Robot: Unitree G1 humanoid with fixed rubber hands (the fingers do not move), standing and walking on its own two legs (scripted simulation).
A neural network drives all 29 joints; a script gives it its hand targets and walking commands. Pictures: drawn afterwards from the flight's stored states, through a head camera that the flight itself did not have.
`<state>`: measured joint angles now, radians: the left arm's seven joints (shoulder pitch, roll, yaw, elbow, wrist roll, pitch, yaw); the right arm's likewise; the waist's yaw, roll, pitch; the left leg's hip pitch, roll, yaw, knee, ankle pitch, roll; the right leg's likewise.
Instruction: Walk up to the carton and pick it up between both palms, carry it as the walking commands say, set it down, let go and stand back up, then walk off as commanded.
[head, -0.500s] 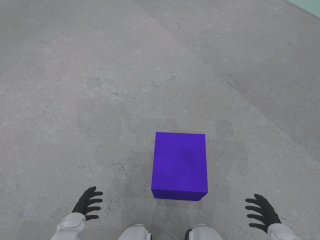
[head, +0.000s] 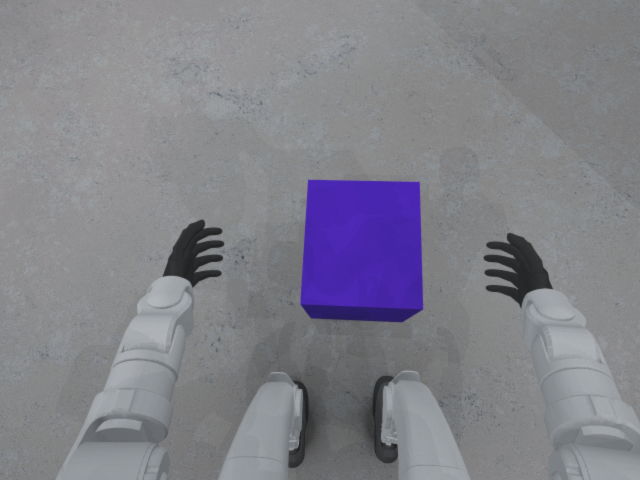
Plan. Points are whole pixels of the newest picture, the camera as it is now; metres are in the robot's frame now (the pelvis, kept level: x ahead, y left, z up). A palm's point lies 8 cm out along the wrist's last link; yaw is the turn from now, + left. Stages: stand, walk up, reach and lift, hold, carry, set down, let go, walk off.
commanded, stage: reach and lift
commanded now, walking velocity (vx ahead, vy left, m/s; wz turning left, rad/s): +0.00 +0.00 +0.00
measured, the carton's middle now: (359, 257) +0.50 -0.04 -0.55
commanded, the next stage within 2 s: none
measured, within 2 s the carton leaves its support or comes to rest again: neither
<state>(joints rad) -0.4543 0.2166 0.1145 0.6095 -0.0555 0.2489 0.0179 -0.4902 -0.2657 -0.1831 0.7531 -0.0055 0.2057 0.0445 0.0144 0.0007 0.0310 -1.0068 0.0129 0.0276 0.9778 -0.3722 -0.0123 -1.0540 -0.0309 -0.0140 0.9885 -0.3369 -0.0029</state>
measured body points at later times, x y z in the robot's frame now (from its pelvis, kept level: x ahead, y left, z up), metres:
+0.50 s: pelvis +0.01 +0.00 -0.04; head +0.29 +0.00 +0.31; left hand +0.49 +0.19 -0.13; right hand +0.48 -0.24 -0.16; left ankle +0.04 +0.13 -0.67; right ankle +0.06 -0.11 -0.67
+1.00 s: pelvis -0.05 +0.00 -0.13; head +0.28 -0.01 +0.17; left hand +0.47 +0.18 -0.26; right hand +0.47 -0.24 -0.27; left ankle +0.04 +0.13 -0.67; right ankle +0.07 -0.11 -0.67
